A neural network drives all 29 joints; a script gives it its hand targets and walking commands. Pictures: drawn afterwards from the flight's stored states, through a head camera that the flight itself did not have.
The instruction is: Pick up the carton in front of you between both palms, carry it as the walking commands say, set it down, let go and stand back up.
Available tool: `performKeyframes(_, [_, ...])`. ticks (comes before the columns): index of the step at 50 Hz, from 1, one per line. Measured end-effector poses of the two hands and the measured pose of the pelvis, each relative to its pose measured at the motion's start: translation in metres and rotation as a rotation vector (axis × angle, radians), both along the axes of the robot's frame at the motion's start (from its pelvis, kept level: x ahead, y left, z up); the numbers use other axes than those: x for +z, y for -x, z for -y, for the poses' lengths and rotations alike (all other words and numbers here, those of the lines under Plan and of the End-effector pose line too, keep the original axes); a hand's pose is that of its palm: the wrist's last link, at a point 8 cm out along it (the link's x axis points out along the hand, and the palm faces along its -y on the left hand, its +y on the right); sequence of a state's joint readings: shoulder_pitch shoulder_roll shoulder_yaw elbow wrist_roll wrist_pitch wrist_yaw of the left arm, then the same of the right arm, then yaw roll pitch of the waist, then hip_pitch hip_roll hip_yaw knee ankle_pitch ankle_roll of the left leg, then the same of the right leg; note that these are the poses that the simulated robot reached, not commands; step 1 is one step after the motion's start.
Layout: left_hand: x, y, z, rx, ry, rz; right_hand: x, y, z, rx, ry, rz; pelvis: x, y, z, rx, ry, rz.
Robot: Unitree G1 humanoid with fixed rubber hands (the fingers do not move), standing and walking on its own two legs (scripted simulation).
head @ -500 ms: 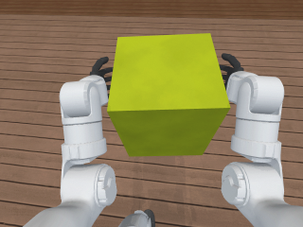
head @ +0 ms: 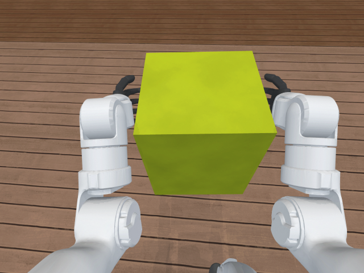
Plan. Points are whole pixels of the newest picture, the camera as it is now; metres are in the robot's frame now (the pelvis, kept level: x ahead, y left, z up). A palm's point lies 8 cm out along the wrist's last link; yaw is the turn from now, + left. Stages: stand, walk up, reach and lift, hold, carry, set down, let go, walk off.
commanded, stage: carry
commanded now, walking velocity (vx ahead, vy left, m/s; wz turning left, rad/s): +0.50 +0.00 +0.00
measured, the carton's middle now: (198, 129) +0.39 +0.00 +0.10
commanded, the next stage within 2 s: none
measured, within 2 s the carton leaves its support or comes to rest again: neither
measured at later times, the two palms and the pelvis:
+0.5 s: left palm (131, 27) +0.69 +0.18 +0.19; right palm (242, 27) +0.67 -0.12 +0.19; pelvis +0.30 +0.04 +0.03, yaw -1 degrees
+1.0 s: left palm out of the picture +0.96 +0.17 +0.21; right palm out of the picture +0.98 -0.13 +0.21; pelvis +0.59 +0.01 +0.06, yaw +0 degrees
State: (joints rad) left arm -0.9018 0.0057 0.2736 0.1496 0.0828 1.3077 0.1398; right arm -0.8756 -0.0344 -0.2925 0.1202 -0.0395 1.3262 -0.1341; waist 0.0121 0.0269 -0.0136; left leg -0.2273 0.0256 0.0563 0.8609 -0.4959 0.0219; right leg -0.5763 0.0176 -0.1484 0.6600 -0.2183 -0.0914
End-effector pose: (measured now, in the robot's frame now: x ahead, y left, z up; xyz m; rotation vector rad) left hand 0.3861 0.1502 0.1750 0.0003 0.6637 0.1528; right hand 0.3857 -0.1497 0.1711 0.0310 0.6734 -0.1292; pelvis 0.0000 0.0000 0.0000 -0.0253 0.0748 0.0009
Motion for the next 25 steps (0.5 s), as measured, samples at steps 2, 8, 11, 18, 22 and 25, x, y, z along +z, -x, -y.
performKeyframes(2, [-0.007, -0.016, -0.004, 0.019, -0.012, -0.046, -0.005, -0.025, -0.004, 0.024, -0.005, -0.046, 0.007, -0.021, 0.004, -0.003, -0.009, 0.004])
performKeyframes(8, [-0.004, -0.068, -0.017, 0.066, -0.001, -0.069, 0.003, -0.095, -0.018, 0.059, -0.013, -0.07, 0.027, -0.081, 0.008, -0.003, -0.033, -0.005])
performKeyframes(11, [0.01, -0.104, -0.022, 0.074, 0.008, -0.023, 0.016, -0.131, -0.022, 0.053, -0.023, -0.025, 0.032, -0.115, 0.003, -0.003, -0.036, -0.013])
performKeyframes(18, [0.03, -0.209, -0.032, 0.03, 0.019, 0.03, 0.038, -0.22, -0.032, 0.017, -0.003, 0.03, 0.025, -0.215, -0.021, -0.01, -0.034, -0.015])
performKeyframes(22, [0.019, -0.269, -0.034, -0.03, 0.027, -0.017, 0.03, -0.261, -0.034, -0.02, 0.044, -0.017, 0.022, -0.267, -0.037, -0.018, -0.039, 0.0])
performKeyframes(25, [0.013, -0.302, -0.029, -0.06, 0.027, -0.083, 0.019, -0.282, -0.03, -0.043, 0.051, -0.084, 0.034, -0.297, -0.043, -0.017, -0.022, -0.002])
